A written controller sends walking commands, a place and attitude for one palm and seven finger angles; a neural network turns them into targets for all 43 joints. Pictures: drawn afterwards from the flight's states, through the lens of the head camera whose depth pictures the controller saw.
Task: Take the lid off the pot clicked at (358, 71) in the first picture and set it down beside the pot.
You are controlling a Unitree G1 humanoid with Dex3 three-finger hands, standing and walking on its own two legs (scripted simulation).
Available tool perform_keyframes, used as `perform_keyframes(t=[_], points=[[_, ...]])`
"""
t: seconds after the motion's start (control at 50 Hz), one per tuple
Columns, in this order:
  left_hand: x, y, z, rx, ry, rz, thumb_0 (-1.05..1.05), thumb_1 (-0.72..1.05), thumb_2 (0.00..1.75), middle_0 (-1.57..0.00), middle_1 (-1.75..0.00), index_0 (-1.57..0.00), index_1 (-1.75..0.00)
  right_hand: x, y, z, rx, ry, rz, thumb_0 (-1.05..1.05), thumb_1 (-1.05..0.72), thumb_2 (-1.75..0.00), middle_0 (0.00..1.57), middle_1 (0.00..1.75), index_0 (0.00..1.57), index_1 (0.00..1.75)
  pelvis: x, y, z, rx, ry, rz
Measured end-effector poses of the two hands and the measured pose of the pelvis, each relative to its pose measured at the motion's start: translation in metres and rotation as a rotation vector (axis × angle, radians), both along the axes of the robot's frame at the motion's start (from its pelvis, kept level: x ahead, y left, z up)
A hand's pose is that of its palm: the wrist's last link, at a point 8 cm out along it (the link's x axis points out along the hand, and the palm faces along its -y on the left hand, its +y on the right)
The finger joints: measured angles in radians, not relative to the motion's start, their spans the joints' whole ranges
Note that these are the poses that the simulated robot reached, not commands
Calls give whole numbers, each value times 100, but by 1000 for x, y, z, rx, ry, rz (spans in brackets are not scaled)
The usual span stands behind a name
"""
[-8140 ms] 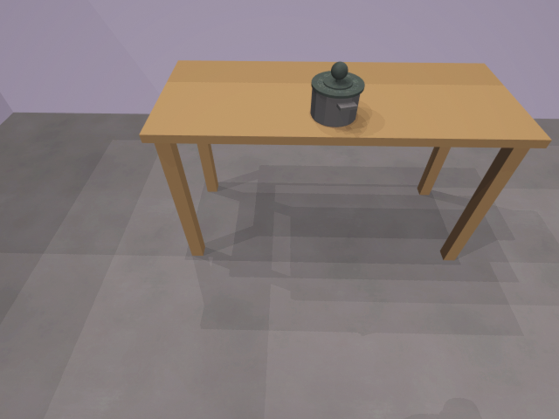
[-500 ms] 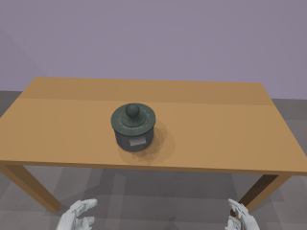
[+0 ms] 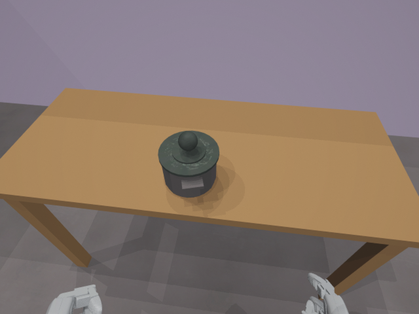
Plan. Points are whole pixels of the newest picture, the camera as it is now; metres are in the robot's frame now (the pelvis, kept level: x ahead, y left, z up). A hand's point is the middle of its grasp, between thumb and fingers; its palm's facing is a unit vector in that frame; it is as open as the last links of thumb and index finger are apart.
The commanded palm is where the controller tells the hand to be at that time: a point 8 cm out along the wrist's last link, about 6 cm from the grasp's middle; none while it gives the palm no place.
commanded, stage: raise the hand higher, near the body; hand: left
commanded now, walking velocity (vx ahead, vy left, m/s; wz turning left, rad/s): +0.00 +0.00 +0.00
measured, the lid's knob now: (187, 141) +0.49 +0.11 +0.04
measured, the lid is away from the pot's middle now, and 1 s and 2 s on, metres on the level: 0.00 0.00 0.00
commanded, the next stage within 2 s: reach forward and open the fingers in 0.72 s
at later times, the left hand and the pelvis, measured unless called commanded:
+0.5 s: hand (82, 276) +0.16 +0.23 +0.04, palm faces +0.24 -0.90 -0.36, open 3.1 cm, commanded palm +0.12 +0.27 +0.07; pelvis +0.02 +0.01 +0.01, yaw -1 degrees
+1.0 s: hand (68, 240) +0.20 +0.25 +0.09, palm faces +0.00 -0.30 -0.95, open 3.0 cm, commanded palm +0.18 +0.27 +0.14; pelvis +0.01 +0.00 +0.00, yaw -2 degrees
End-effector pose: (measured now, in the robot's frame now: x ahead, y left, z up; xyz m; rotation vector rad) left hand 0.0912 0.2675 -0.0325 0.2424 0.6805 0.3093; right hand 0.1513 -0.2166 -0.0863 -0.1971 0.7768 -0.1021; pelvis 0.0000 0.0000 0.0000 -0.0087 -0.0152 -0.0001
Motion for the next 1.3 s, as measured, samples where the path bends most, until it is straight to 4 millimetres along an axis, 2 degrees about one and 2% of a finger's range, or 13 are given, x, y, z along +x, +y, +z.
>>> perform_keyframes(t=[0.08, 0.16, 0.32, 0.52, 0.68, 0.84, 0.9, 0.96, 1.04, 1.1, 1.18, 1.3], points=[[6, 2, 15, 29, -33, -14, 2, 90, 90, -128, -149, -128, -149, -6, -4, -5, 2, 16, -24, 1, -90, -90, 20, 30, 21, 30, 4, 1, 1, 3, -2, -7], [12, 2, 28, 50, -74, -31, 2, 90, 90, -129, -150, -129, -149, 0, -8, -3, -1, -1, -43, 1, -90, -90, 20, 30, 21, 30, 8, 2, 1, 5, -5, -11], [25, 2, 59, 82, -186, -62, 1, 90, 90, -129, -150, -129, -150, 31, -7, 14, -5, -92, -34, 1, -90, -90, 20, 30, 20, 30, 15, 5, 3, 6, -16, -15], [44, 5, 98, 130, -333, -83, 2, 90, 90, -130, -150, -130, -150, 62, 10, 28, 17, -164, 31, 1, -90, -90, 20, 30, 20, 30, 22, 7, 5, 8, -29, -14], [57, 6, 129, 185, -441, -111, 2, 90, 90, -130, -150, -130, -150, 62, 19, 23, 43, -143, 57, 1, -90, -90, 20, 30, 20, 30, 25, 7, 6, 9, -34, -14], [69, 5, 160, 240, -555, -138, 2, 90, 90, -130, -150, -130, -150, 50, 13, 16, 44, -105, 44, 1, -90, -90, 20, 30, 20, 30, 23, 5, 6, 8, -40, -18], [78, -1, 172, 541, -469, -292, 1, 89, 89, -129, -150, -129, -150, 47, 8, 12, 34, -69, 61, 1, -90, -90, 20, 30, 20, 30, 20, 4, 4, 8, -11, -23], [86, -5, 175, 820, -340, -453, 1, 87, 88, -127, -148, -127, -148, 46, 2, 5, 41, -18, 58, 1, -90, -90, 20, 30, 20, 30, 14, 4, 2, 8, 14, -37], [92, -2, 177, 1065, -172, -621, 1, 80, 90, -123, -141, -123, -141, 47, -6, -1, 61, 14, 39, 1, -90, -90, 20, 30, 20, 30, 7, 4, 0, 7, 28, -40], [95, 2, 178, 1118, -84, -691, 1, 72, 93, -121, -131, -121, -131, 49, -8, -2, 80, 9, 25, 1, -90, -90, 20, 30, 20, 30, 5, 4, 0, 5, 25, -29], [100, 1, 175, 1080, -23, -773, 1, 61, 98, -117, -117, -117, -117, 49, -8, -1, 82, -4, 23, 1, -90, -90, 20, 30, 20, 30, 1, 5, 1, 2, 16, -11], [110, -2, 186, 1092, -69, -872, 0, 43, 106, -110, -96, -110, -95, 43, -2, 2, 76, -10, 37, 1, -91, -90, 20, 30, 20, 30, -6, 6, 3, -4, -1, 0]])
